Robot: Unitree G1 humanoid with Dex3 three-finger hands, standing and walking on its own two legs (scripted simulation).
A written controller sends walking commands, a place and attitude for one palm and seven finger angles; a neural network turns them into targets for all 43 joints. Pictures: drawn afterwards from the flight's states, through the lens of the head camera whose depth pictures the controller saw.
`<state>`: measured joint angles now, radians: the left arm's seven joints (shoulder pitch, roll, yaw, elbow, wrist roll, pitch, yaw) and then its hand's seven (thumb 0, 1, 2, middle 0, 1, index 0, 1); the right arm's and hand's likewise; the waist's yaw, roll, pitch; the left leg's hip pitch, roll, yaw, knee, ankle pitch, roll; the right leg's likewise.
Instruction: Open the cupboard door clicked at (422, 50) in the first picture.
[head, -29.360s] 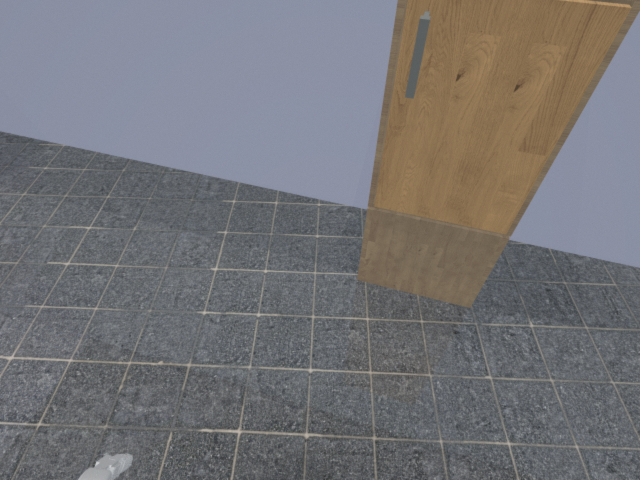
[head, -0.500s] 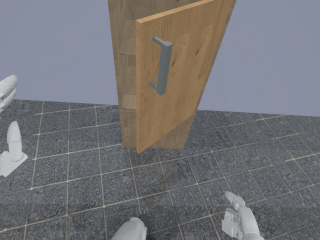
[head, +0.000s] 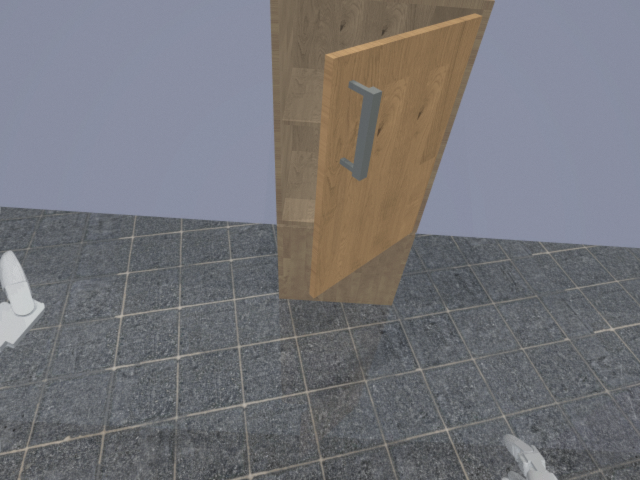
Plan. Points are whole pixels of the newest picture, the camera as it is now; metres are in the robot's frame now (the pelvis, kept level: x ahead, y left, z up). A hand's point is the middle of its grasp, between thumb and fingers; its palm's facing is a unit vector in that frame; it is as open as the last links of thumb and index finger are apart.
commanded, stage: stop stepping back and stand still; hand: left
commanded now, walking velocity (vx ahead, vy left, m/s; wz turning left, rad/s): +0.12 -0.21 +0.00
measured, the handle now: (357, 132) +0.62 -0.02 +0.14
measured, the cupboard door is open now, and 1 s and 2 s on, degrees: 43 43 43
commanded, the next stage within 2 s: let the arm hang, fingers relaxed in 1.58 s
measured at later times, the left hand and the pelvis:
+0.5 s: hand (116, 317) +0.21 +0.20 +0.18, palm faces +0.41 -0.76 -0.50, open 7.4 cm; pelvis +0.01 -0.05 +0.02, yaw -1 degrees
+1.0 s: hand (79, 299) +0.23 +0.25 +0.17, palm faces +0.35 -0.79 -0.50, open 7.4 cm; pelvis +0.02 +0.00 +0.02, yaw -3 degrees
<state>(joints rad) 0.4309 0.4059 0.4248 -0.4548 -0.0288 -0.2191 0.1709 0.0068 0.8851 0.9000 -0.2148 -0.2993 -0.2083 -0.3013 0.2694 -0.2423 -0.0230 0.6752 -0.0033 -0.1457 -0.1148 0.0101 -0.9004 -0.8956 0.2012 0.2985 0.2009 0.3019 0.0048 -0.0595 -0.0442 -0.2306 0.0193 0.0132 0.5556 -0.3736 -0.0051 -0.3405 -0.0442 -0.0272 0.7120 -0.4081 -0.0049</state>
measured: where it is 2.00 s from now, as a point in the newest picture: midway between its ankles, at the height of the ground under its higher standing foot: outside the picture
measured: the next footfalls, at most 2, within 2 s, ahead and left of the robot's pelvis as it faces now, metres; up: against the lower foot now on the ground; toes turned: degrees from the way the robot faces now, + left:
right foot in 0.24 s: +0.08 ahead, -0.07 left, +0.00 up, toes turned -6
left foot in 0.76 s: +0.08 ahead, +0.10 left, +0.00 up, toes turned -2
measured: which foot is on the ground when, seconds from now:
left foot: down 0.00-0.24, up 0.26-0.74, down 0.76-1.00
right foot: up 0.00-0.22, down 0.24-1.00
